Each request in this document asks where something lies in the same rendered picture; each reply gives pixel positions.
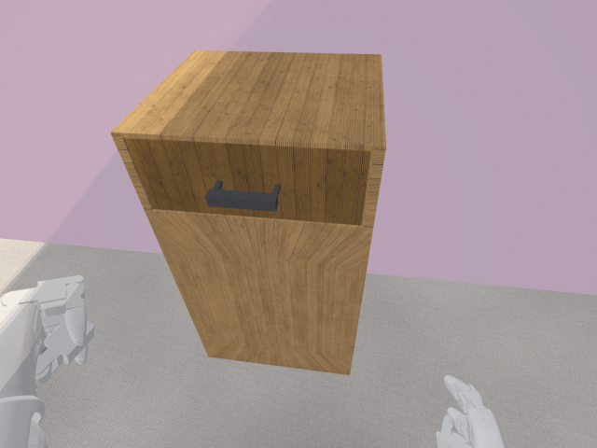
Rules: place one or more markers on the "cabinet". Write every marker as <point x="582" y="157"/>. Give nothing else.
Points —
<point x="265" y="290"/>

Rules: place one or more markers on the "left robot forearm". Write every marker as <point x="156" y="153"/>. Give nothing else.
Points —
<point x="20" y="417"/>

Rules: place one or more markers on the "handle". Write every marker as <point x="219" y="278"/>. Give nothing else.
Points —
<point x="218" y="197"/>

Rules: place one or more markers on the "robot left hand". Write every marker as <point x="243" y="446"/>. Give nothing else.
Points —
<point x="23" y="333"/>

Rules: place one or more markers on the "robot right hand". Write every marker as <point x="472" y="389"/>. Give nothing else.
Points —
<point x="478" y="429"/>

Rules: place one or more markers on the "drawer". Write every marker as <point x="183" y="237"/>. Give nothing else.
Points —
<point x="317" y="184"/>

